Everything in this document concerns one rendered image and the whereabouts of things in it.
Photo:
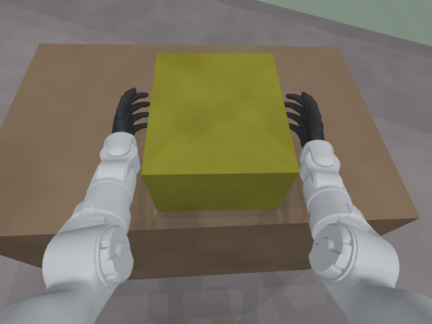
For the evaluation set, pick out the right robot hand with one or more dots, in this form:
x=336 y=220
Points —
x=310 y=124

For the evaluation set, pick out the left robot hand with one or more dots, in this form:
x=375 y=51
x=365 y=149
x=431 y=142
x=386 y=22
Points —
x=124 y=118

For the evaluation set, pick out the carton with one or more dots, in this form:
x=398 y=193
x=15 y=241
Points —
x=218 y=136

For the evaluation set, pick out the robot right upper arm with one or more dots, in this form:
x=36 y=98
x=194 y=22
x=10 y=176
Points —
x=360 y=271

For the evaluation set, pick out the left robot forearm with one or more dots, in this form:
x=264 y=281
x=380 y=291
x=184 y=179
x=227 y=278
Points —
x=112 y=187

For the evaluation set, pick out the right robot forearm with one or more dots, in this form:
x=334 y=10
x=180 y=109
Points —
x=326 y=197

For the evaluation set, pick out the pedestal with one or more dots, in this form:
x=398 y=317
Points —
x=53 y=133

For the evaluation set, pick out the robot left upper arm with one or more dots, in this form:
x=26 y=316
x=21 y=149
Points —
x=82 y=268

